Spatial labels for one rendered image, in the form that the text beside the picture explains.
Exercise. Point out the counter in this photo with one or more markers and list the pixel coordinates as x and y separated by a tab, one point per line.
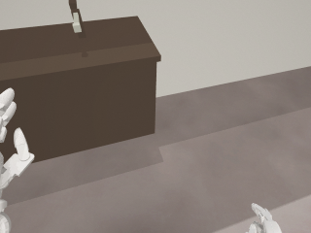
78	91

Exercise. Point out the left robot forearm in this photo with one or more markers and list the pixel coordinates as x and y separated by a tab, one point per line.
5	222

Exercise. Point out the tap lever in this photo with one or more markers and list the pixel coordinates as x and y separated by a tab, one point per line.
76	25

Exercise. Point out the robot right hand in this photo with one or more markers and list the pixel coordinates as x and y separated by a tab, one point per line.
268	225

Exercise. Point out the robot left hand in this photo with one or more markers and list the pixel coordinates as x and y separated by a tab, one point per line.
18	162

